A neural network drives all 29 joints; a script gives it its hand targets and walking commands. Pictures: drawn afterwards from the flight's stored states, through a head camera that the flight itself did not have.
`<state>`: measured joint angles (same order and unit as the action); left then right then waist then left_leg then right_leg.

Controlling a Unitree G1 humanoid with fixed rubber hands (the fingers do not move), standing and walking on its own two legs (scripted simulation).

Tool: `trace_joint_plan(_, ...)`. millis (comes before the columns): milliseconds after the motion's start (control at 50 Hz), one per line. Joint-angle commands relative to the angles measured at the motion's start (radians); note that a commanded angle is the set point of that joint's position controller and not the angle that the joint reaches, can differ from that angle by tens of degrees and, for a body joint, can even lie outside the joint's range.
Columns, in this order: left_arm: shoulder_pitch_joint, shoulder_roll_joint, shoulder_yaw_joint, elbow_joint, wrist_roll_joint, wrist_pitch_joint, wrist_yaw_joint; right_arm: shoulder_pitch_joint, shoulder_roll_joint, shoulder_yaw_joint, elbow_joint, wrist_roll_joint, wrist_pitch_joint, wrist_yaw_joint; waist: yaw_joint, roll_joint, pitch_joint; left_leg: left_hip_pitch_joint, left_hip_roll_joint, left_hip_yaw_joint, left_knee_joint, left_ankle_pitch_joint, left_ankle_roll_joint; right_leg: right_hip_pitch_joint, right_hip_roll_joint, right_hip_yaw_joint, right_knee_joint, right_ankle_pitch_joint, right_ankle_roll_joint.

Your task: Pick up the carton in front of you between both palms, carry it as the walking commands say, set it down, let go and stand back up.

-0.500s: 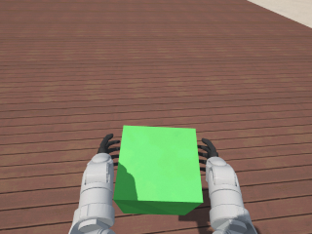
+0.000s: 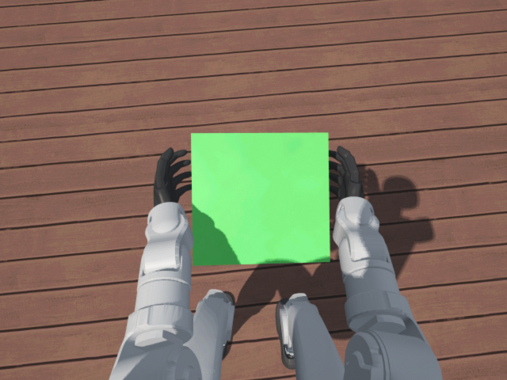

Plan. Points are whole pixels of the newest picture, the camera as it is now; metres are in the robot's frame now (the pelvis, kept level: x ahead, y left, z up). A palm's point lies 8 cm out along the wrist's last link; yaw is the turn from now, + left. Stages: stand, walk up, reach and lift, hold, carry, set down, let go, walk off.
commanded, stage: set down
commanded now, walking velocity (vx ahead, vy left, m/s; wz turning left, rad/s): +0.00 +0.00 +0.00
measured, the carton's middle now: (256, 196) +0.41 +0.01 -0.17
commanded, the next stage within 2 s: none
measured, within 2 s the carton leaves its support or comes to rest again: rests again in 1.92 s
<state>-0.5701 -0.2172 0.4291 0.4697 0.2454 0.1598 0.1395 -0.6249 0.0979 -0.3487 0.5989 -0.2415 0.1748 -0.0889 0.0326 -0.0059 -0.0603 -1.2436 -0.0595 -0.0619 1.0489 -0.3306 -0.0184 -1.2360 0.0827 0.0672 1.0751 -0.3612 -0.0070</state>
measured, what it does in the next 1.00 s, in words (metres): lowers itself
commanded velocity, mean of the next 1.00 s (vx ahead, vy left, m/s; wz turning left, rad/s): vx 0.00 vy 0.00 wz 0.00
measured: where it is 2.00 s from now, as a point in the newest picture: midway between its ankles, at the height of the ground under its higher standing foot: (254, 342)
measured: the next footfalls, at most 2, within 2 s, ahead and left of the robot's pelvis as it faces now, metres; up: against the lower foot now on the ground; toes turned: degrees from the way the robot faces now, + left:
none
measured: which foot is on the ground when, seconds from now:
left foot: down 0.00-1.00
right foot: down 0.00-1.00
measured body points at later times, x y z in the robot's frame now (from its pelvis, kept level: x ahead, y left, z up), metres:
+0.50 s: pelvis -0.02 +0.00 -0.13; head +0.24 -0.01 +0.24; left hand +0.42 +0.16 -0.22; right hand +0.46 -0.13 -0.23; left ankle +0.07 +0.12 -0.64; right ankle +0.06 -0.11 -0.64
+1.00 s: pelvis -0.05 +0.00 -0.24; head +0.28 -0.01 +0.06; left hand +0.44 +0.17 -0.38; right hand +0.50 -0.12 -0.39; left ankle +0.07 +0.12 -0.64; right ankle +0.06 -0.11 -0.64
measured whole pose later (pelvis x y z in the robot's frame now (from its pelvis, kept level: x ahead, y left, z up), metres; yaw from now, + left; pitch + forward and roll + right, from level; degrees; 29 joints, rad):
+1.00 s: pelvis -0.05 +0.00 -0.24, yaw +1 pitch +44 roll +2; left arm -1.08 -0.07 0.52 0.68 0.13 0.19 0.22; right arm -1.29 -0.20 -0.19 1.03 -0.09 0.19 -0.14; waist 0.06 -0.01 0.04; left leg -2.19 -0.13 -0.05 1.93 -0.51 -0.08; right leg -2.20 0.15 0.05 1.97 -0.54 0.02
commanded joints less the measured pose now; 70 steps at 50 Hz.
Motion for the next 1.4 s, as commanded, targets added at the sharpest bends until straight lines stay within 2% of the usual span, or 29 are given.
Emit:
trace_joint_plan(0, -0.522, -0.854, -0.65, 0.061, -0.104, -0.002, -0.274, -0.545, 0.898, 0.605, -0.018, 0.112, -0.038, 0.264, 0.011, -0.045, -1.042, 0.387, -0.081, 0.031, 0.052, 0.35, -0.008, 0.394, 0.057, 0.001, -0.004, 0.371, 0.036)
trace_joint_plan(80, -0.529, -0.835, -0.591, 0.13, -0.087, 0.04, -0.285, -0.547, 0.885, 0.557, 0.065, 0.099, 0.003, 0.268, 0.018, -0.045, -0.923, 0.223, -0.081, 0.042, 0.098, 0.206, -0.009, 0.235, 0.059, -0.007, 0.031, 0.209, 0.031)
trace_joint_plan(140, -0.556, -0.82, -0.543, 0.172, -0.079, 0.049, -0.284, -0.576, 0.868, 0.515, 0.113, 0.092, 0.011, 0.263, 0.02, -0.047, -0.884, 0.131, -0.083, 0.048, 0.14, 0.161, -0.01, 0.151, 0.062, -0.011, 0.071, 0.158, 0.028)
trace_joint_plan(280, -0.645, -0.782, -0.49, 0.203, -0.089, 0.022, -0.259, -0.671, 0.823, 0.474, 0.16, 0.102, -0.022, 0.236, 0.023, -0.049, -0.934, -0.011, -0.097, 0.056, 0.265, 0.166, -0.02, 0.019, 0.075, -0.022, 0.204, 0.17, 0.03)
trace_joint_plan(480, -0.793, -0.738, -0.507, 0.173, -0.14, 0.007, -0.213, -0.828, 0.757, 0.507, 0.16, 0.158, -0.039, 0.203, 0.025, -0.059, -1.068, -0.125, -0.113, 0.083, 0.445, 0.14, -0.04, -0.103, 0.089, -0.05, 0.387, 0.14, 0.035)
trace_joint_plan(840, -1.082, -0.625, -0.417, 0.19, -0.173, 0.017, -0.171, -1.102, 0.612, 0.455, 0.289, 0.205, -0.029, 0.2, 0.045, -0.067, -1.039, -0.304, -0.107, 0.127, 0.695, 0.054, -0.046, -0.345, 0.083, -0.08, 0.639, 0.031, 0.023)
trace_joint_plan(1080, -1.229, -0.529, -0.396, 0.199, -0.232, -0.005, -0.166, -1.249, 0.514, 0.489, 0.36, 0.273, -0.048, 0.196, 0.069, -0.095, -1.017, -0.378, -0.089, 0.146, 0.858, 0.096, -0.047, -0.396, 0.066, -0.076, 0.797, 0.073, 0.02)
trace_joint_plan(1160, -1.276, -0.513, -0.429, 0.162, -0.273, -0.016, -0.164, -1.295, 0.51, 0.537, 0.332, 0.321, -0.058, 0.189, 0.081, -0.109, -1.083, -0.353, -0.083, 0.152, 0.908, 0.153, -0.047, -0.353, 0.063, -0.074, 0.848, 0.133, 0.022)
trace_joint_plan(1180, -1.29, -0.519, -0.443, 0.147, -0.285, -0.016, -0.166, -1.318, 0.525, 0.553, 0.312, 0.334, -0.058, 0.188, 0.081, -0.111, -1.115, -0.336, -0.082, 0.152, 0.917, 0.167, -0.046, -0.346, 0.062, -0.075, 0.854, 0.147, 0.022)
trace_joint_plan(1220, -1.26, -0.531, -0.448, 0.171, -0.294, -0.015, -0.163, -1.277, 0.498, 0.531, 0.337, 0.314, -0.057, 0.177, 0.059, -0.071, -1.055, -0.368, -0.085, 0.157, 0.929, 0.16, -0.057, -0.373, 0.062, -0.074, 0.859, 0.133, 0.017)
trace_joint_plan(1260, -1.263, -0.556, -0.437, 0.183, -0.286, -0.007, -0.181, -1.223, 0.522, 0.5, 0.383, 0.29, -0.05, 0.193, 0.047, -0.057, -0.963, -0.413, -0.092, 0.149, 0.942, 0.156, -0.055, -0.422, 0.064, -0.064, 0.873, 0.133, 0.007)
trace_joint_plan(1380, -1.232, -0.547, -0.384, 0.25, -0.249, -0.001, -0.211, -1.171, 0.534, 0.433, 0.466, 0.237, -0.051, 0.217, 0.033, -0.055, -0.808, -0.505, -0.094, 0.138, 0.955, 0.125, -0.049, -0.525, 0.062, -0.059, 0.886, 0.103, -0.005)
